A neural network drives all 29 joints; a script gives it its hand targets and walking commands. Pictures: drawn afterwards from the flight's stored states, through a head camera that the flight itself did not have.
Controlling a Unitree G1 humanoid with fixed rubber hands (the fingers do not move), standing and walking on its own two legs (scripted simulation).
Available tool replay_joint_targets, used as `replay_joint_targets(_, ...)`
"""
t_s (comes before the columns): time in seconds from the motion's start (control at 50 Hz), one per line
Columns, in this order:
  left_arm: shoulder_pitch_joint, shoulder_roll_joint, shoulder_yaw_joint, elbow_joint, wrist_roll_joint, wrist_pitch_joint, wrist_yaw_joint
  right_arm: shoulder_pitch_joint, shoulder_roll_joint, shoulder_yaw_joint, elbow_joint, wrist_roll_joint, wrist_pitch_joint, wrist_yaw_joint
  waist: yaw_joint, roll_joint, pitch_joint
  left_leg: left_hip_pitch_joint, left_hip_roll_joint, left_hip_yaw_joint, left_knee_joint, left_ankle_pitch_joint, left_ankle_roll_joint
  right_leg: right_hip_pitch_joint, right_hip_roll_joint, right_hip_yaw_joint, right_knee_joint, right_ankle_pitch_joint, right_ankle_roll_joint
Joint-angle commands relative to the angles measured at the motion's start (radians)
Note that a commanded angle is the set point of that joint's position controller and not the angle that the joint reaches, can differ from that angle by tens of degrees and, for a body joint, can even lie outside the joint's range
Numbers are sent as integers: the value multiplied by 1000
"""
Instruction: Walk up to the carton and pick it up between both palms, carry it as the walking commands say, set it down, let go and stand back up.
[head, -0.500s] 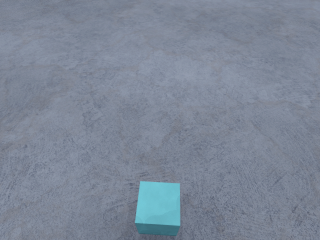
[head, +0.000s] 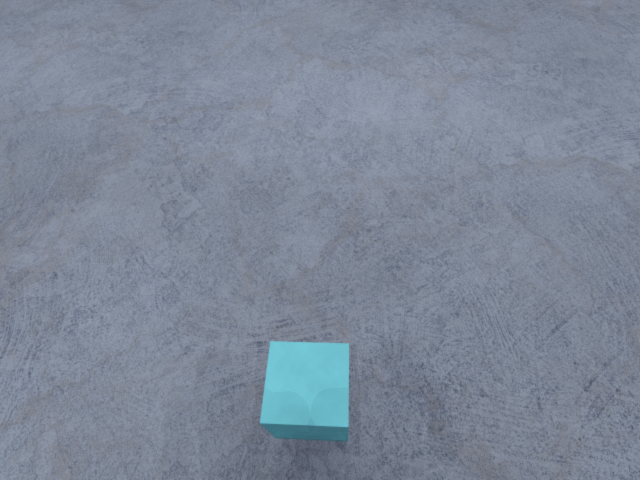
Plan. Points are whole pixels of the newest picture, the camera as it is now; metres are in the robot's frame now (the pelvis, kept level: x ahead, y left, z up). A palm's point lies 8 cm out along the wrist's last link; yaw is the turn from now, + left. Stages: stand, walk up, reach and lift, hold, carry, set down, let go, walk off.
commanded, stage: walk up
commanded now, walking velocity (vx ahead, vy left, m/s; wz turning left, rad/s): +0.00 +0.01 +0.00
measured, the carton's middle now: (310, 393) +0.36 +0.07 -0.65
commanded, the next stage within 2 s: stand in 0.72 s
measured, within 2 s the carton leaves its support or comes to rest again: neither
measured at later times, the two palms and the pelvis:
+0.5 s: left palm out of the picture +0.00 +0.25 -0.14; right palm out of the picture +0.01 -0.20 -0.15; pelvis -0.02 +0.03 +0.00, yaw -1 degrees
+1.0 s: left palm out of the picture -0.02 +0.25 -0.14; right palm out of the picture -0.01 -0.20 -0.14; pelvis -0.04 +0.03 +0.00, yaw -1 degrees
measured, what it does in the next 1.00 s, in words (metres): steps on the spot: left foot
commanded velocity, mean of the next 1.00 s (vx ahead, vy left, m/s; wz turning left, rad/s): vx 0.00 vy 0.00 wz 0.00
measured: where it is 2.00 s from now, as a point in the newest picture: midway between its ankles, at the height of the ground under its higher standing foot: outside the picture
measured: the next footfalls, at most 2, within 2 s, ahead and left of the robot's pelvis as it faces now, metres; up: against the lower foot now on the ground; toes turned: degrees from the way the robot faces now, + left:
left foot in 0.26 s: -0.01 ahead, +0.15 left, +0.00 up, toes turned -2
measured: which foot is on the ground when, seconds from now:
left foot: up 0.00-0.24, down 0.26-1.00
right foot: down 0.00-1.00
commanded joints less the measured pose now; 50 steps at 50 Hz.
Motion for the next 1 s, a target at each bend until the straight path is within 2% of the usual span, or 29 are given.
replay_joint_targets(0.0, 128, 114, 31, 36, -15, -2, 27, 42, -58, -28, -11, 8, -3, -3, 10, -165, -182, -90, -53, 30, 62, 45, 25, 349, -239, 172, -94, 1278, 106)
replay_joint_targets(0.1, 121, 104, 40, 30, -12, 11, 35, 17, -50, -22, -10, 17, -15, -6, 23, -126, -199, -58, -44, 24, -73, 40, 36, 356, -242, 187, -100, 1082, 30)
replay_joint_targets(0.14, 96, 103, 44, 24, -12, 19, 36, 29, -45, -21, -3, 18, -23, -9, 10, -88, -194, -20, -36, 26, -167, 84, 39, 329, -232, 179, -89, 966, -1)
replay_joint_targets(0.18, 51, 106, 49, 16, -15, 26, 31, 74, -43, -24, 19, 14, -35, -13, -18, -55, -201, 74, -21, 40, -305, 230, 48, 272, -197, 148, -58, 785, -4)
replay_joint_targets(0.2, 36, 99, 46, 9, -14, 25, 28, 103, -60, -31, 31, 10, -42, -15, -28, -6, -220, 148, 12, 22, -330, 384, 64, 217, -171, 131, -40, 653, 1)
replay_joint_targets(0.22, 23, 82, 39, -6, -9, 23, 23, 112, -84, -39, 36, 6, -46, -17, -22, 61, -224, 196, 59, -27, -287, 578, 78, 145, -140, 118, -36, 501, 6)
replay_joint_targets(0.24, 13, 71, 35, -16, -3, 24, 19, 100, -98, -42, 30, 4, -48, -16, -7, 111, -199, 208, 92, -71, -263, 680, 88, 81, -112, 108, -53, 348, 8)
replay_joint_targets(0.26, 10, 65, 33, -19, 3, 27, 16, 86, -106, -40, 24, 1, -47, -15, 5, 137, -157, 189, 116, -103, -256, 676, 96, 40, -93, 105, -85, 214, 9)
replay_joint_targets(0.28, 20, 72, 35, -18, 5, 30, 14, 62, -96, -34, 20, 1, -45, -16, 9, 120, -126, 165, 108, -102, -261, 592, 99, 34, -85, 107, -110, 205, 7)
replay_joint_targets(0.3, 17, 80, 36, -7, 7, 30, 14, 54, -73, -27, 18, 4, -49, -18, 4, 84, -119, 160, 91, -94, -271, 569, 93, 47, -90, 112, -119, 253, 0)
replay_joint_targets(0.34, 18, 84, 36, 7, 11, 27, 11, 54, -62, -22, 22, 2, -56, -19, 0, 54, -138, 156, 72, -85, -282, 582, 86, 72, -96, 114, -119, 326, 1)
replay_joint_targets(0.38, 9, 88, 35, 14, 11, 25, 10, 68, -70, -21, 30, -1, -61, -17, -4, 34, -147, 159, 70, -88, -287, 580, 86, 81, -96, 111, -120, 330, 3)
replay_joint_targets(0.7, 11, 84, 26, 22, 17, 23, 9, 55, -78, -12, 29, -8, -64, -10, -8, 34, -105, 90, 50, -106, -316, 390, 86, 75, -98, 128, -147, 236, 12)
replay_joint_targets(0.98, 11, 99, 24, 16, 16, 14, 8, 52, -87, -8, 19, -16, -67, -6, -7, 28, -105, 76, 46, -101, -311, 353, 86, 61, -104, 139, -143, 234, 10)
